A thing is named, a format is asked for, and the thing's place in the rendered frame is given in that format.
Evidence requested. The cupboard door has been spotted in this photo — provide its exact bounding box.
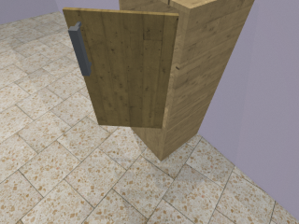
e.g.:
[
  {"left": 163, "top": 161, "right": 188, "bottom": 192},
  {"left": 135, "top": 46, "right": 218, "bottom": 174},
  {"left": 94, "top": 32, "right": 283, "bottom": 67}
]
[{"left": 63, "top": 7, "right": 179, "bottom": 129}]

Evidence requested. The handle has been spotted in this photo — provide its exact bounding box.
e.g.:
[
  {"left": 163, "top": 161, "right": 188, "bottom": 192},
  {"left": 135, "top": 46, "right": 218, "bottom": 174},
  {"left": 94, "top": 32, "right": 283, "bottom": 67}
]
[{"left": 67, "top": 21, "right": 92, "bottom": 77}]

